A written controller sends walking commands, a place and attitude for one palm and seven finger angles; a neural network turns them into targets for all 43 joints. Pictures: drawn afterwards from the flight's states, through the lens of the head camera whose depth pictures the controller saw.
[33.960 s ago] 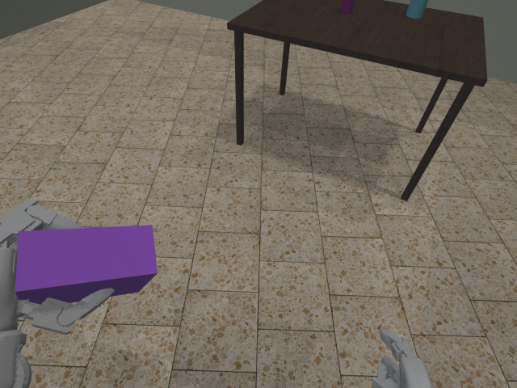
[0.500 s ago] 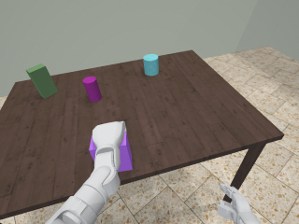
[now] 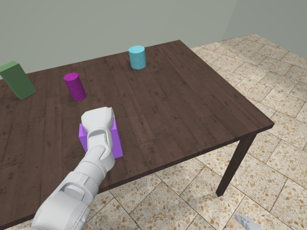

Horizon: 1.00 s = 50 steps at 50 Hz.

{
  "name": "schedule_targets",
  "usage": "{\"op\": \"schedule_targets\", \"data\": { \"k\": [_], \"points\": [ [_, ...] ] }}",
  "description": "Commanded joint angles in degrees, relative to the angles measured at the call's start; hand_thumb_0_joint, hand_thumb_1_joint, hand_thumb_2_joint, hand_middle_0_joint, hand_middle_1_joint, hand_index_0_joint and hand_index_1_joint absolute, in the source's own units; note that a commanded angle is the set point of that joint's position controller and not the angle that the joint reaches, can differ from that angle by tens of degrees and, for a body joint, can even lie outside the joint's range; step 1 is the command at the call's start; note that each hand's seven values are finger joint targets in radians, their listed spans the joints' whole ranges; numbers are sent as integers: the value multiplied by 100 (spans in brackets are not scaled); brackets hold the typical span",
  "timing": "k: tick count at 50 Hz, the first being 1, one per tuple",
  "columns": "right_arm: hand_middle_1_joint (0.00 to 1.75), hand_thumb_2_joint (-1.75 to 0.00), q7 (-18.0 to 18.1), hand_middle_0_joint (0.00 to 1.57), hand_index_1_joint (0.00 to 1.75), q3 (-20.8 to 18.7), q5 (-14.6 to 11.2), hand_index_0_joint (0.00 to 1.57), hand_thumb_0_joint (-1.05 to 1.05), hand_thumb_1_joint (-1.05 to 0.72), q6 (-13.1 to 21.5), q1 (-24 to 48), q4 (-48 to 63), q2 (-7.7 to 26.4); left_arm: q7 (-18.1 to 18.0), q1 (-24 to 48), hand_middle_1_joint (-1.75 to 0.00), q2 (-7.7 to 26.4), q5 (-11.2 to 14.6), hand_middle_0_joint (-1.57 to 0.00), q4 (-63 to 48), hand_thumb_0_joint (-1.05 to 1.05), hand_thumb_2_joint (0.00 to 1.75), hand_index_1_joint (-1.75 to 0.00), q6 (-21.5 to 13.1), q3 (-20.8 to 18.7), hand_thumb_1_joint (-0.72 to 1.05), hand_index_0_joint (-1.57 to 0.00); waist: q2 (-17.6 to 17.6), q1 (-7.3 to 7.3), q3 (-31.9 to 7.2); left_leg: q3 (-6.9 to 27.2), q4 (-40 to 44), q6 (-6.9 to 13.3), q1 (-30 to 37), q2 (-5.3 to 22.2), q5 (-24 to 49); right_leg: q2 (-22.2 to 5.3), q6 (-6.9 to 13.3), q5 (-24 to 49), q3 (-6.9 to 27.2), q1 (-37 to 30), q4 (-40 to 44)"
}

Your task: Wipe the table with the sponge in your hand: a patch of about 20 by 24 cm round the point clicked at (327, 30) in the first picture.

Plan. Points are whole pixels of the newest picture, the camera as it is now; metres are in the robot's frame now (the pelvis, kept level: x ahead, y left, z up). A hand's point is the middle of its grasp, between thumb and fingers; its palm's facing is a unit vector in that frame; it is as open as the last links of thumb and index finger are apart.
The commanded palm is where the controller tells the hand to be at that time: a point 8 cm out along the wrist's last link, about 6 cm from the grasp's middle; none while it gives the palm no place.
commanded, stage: wipe forward along the third lane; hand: left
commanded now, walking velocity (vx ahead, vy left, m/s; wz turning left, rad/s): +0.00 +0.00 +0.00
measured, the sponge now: (103, 145) +0.37 +0.19 -0.01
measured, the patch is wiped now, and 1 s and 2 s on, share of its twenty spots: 0.95 1.00 1.00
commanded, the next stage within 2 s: wipe back along the third lane in 0.92 s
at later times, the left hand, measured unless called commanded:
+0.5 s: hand (102, 121) +0.43 +0.19 +0.05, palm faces -0.08 -0.02 -1.00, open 9.7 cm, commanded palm +0.42 +0.19 +0.08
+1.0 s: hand (99, 112) +0.47 +0.21 +0.05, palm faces -0.07 -0.02 -1.00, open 9.7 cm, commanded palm +0.46 +0.22 +0.08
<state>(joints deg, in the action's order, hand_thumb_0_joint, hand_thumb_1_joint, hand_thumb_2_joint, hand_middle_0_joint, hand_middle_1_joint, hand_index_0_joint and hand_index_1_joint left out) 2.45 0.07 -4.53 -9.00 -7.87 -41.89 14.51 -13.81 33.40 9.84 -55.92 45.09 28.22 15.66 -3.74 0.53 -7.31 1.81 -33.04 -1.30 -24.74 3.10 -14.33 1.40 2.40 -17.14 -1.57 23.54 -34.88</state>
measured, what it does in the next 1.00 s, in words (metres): stands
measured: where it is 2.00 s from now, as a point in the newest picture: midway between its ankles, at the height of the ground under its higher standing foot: outside the picture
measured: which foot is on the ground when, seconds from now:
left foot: down 0.00-1.00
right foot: down 0.00-1.00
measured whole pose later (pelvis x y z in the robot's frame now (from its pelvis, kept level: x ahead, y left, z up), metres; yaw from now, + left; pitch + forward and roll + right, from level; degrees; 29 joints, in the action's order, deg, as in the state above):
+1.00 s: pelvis +0.01 +0.03 +0.00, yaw -1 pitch +13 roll -1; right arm 1.0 -0.4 -3.0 -6.1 -11.8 -44.3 13.7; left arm -18.1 53.1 14.9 -58.1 68.3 23.7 8.3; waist -2.4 -5.0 -8.3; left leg 1.0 -36.5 -1.1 -34.2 2.7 -15.3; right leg 0.9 0.2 -16.2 -0.5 31.6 -34.7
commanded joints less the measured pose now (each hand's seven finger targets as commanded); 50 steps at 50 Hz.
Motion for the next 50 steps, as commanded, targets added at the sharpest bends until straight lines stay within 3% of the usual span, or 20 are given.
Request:
{"op": "schedule_targets", "data": {
  "k": [1,6,7,11,14,16,17,20,22,25,29,32,34,38,40,42,43,45,47,50],
  "points": [
    [30,-90,16,20,30,-204,31,20,0,-90,267,740,814,584,-197,1889,-160,865,-217,-120,-162,0,130,-160,-23,-180,10,-120,955,-87,-768,-365,261,324,232,-441,-3,-31,-56,563,97,-243,838],
    [30,-90,22,20,30,-238,66,20,0,-90,300,560,730,585,-282,2075,-160,977,-227,-120,90,0,130,-160,-166,-325,10,-120,1008,-110,-1024,-385,204,332,197,-430,121,-33,-70,811,88,-330,764],
    [30,-90,26,20,30,-247,72,20,0,-90,300,557,719,595,-309,2104,-160,1159,-220,-120,152,0,130,-160,-184,-532,10,-120,1019,-62,-1072,-352,234,328,188,-418,147,-13,-57,811,79,-343,768],
    [30,-90,16,20,30,-242,70,20,0,-90,313,463,653,579,-362,2463,-160,955,-228,-120,395,0,130,-160,-222,-286,10,-120,965,-199,-971,-391,217,338,152,-408,65,-37,-88,742,63,-208,782],
    [30,-90,38,20,30,-238,81,20,0,-90,317,382,602,597,-404,2748,-160,1251,-254,-120,572,0,130,-160,-230,-469,10,-120,912,-232,-1063,-378,204,348,118,-409,80,-37,-99,732,75,-232,771],
    [30,-90,36,20,30,-224,85,20,0,-90,328,336,558,601,-406,3043,-160,1157,-273,-120,701,0,130,-160,-240,-345,10,-120,919,-344,-977,-380,194,350,90,-396,24,-43,-111,695,59,-100,783],
    [30,-90,41,20,30,-249,96,20,0,-90,333,324,552,610,-421,2999,-160,1381,-277,-120,750,0,130,-160,-261,-598,10,-120,937,-277,-1118,-345,202,350,93,-383,94,-28,-101,734,68,-175,776],
    [30,-90,-4,20,30,-262,113,20,0,-90,331,221,552,581,-436,2905,-160,1075,-288,-120,859,0,130,-160,-280,-379,10,-120,732,-286,-1334,-399,121,343,181,-379,340,-31,-86,1156,22,-240,664],
    [30,-90,-7,20,30,-265,117,20,0,-90,315,229,567,599,-443,2920,-160,1266,-241,-120,871,0,130,-160,-297,-587,10,-120,801,-243,-1507,-375,142,336,166,-372,425,-20,-91,1278,28,-367,654],
    [30,-90,-28,20,30,-270,123,20,0,-90,327,102,517,599,-470,3150,-160,1076,-273,-120,1010,0,130,-160,-318,-387,10,-120,830,-388,-1348,-389,91,353,106,-371,391,-28,-109,1358,8,-228,644],
    [30,-90,-22,20,30,-286,149,20,0,-90,345,1,438,638,-535,3392,-160,1261,-305,-120,1142,0,130,-160,-332,-518,10,-120,922,-453,-1386,-372,68,367,41,-366,399,-14,-119,1354,-1,-167,621],
    [30,-90,-46,20,30,-293,154,20,0,-90,341,-40,415,658,-553,3335,-160,1507,-307,-120,1247,0,130,-160,-326,-760,10,-120,880,-374,-1541,-363,59,352,-29,-373,589,-25,-98,1646,-4,-342,550],
    [30,-90,-65,20,30,-302,158,20,0,-90,344,-83,406,641,-559,3340,-160,1248,-289,-120,1330,0,130,-160,-296,-545,10,-120,779,-425,-1444,-390,61,356,15,-364,512,-14,-107,1511,-28,-199,588],
    [30,-90,-83,20,30,-319,156,20,0,-90,338,-165,369,672,-556,3572,-160,1322,-359,-120,1424,0,130,-160,-282,-553,10,-120,791,-497,-1478,-353,49,356,46,-340,578,19,-93,1484,-71,-96,558],
    [30,-90,-90,20,30,-315,168,20,0,-90,356,-220,339,683,-581,3734,-160,1424,-370,-120,1498,0,130,-160,-278,-603,10,-120,706,-526,-1465,-374,37,360,-19,-346,488,15,-100,1399,-56,-39,567],
    [30,-90,-71,20,30,-322,178,20,0,-90,381,-261,299,715,-618,3850,-160,1806,-399,-120,1550,0,130,-160,-310,-905,10,-120,762,-509,-1584,-335,31,365,-93,-335,557,13,-92,1456,-44,-111,517],
    [30,-90,-67,20,30,-314,185,20,0,-90,389,-285,305,713,-624,3843,-160,1594,-406,-120,1614,0,130,-160,-301,-707,10,-120,753,-564,-1530,-343,21,361,-94,-347,522,26,-97,1391,-60,-13,507],
    [30,-90,-89,20,30,-319,191,20,0,-90,425,-360,279,711,-647,3923,-160,1608,-411,-120,1713,0,130,-160,-300,-701,10,-120,695,-585,-1542,-357,7,363,-112,-331,453,30,-100,1309,-69,61,515],
    [30,-90,-87,20,30,-317,186,20,0,-90,428,-387,257,738,-630,4077,-160,1876,-449,-120,1768,0,130,-160,-280,-880,10,-120,651,-578,-1619,-319,11,354,-136,-321,490,40,-87,1286,-70,45,499],
    [30,-90,-92,20,30,-317,183,20,0,-90,471,-497,234,752,-645,4358,-160,1856,-465,-120,1937,0,130,-160,-240,-741,10,-120,527,-703,-1554,-338,-2,363,-180,-313,339,48,-110,1088,-69,222,518]
  ]
}}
